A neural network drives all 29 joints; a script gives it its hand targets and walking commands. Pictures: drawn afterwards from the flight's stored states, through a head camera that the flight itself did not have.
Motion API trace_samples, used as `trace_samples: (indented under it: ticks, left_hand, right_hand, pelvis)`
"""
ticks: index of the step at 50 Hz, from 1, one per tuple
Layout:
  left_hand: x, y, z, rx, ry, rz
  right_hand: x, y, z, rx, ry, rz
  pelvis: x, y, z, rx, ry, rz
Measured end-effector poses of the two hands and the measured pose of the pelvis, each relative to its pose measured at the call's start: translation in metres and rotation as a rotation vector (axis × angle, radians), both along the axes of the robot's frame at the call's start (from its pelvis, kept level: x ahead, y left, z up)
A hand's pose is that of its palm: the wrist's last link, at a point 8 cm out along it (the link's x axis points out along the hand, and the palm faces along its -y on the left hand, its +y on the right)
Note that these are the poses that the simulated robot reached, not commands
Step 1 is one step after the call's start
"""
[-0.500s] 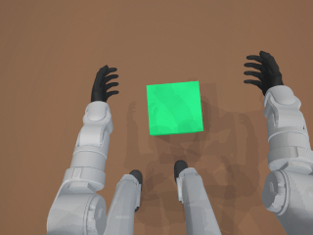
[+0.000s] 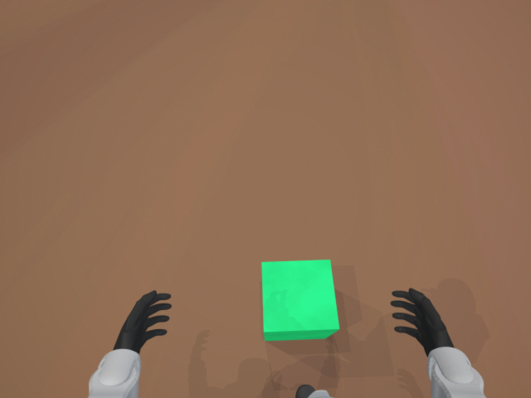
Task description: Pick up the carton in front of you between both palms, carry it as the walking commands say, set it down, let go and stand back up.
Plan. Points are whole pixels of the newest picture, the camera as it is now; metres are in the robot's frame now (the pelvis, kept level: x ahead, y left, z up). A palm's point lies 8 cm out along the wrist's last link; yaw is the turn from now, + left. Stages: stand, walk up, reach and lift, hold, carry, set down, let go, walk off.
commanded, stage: let go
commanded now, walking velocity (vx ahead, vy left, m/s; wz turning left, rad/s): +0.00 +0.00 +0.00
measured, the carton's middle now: (295, 302) +0.39 -0.08 -0.63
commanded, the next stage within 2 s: stand in 0.60 s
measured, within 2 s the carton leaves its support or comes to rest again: neither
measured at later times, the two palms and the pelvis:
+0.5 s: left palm (91, 370) +0.18 +0.25 -0.05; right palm (434, 380) +0.18 -0.21 -0.05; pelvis +0.02 +0.02 +0.02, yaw +0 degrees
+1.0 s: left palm (65, 393) +0.16 +0.29 -0.07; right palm (483, 395) +0.16 -0.29 -0.07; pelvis +0.03 +0.00 +0.01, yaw +1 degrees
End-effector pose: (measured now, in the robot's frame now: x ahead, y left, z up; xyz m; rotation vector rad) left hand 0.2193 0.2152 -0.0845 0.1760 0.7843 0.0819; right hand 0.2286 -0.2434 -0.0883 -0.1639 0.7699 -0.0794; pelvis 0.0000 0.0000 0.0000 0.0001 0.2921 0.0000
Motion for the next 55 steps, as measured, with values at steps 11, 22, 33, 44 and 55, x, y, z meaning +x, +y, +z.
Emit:
trace_samples:
  ticks: [11, 22, 33, 44, 55]
  left_hand:
    - [-0.04, 0.034, 0.034, -0.001, -0.006, -0.006]
    - [-0.036, 0.034, 0.038, -0.004, 0.001, -0.019]
    - [-0.042, 0.04, 0.031, 0.077, 0.037, 0.013]
    - [-0.064, 0.076, 0.014, 0.19, 0.138, 0.063]
    - [-0.064, 0.073, 0.009, 0.186, 0.164, 0.069]
  right_hand:
    - [-0.048, 0.025, 0.035, -0.001, 0.013, 0.008]
    - [-0.052, 0.03, 0.04, 0.0, 0.03, 0.014]
    - [-0.056, 0.013, 0.029, -0.063, 0.05, 0.007]
    - [-0.067, -0.038, 0.02, -0.197, 0.121, -0.024]
    - [-0.07, -0.042, 0.015, -0.204, 0.161, -0.019]
  pelvis:
    - [0.018, 0.016, 0.018, -0.015, -0.239, 0.0]
    - [0.018, 0.021, 0.018, -0.019, -0.348, -0.003]
    - [0.018, 0.012, 0.015, -0.012, -0.327, 0.005]
    - [0.024, 0.005, 0.01, -0.007, -0.294, 0.017]
    - [0.029, 0.0, 0.012, -0.006, -0.303, 0.023]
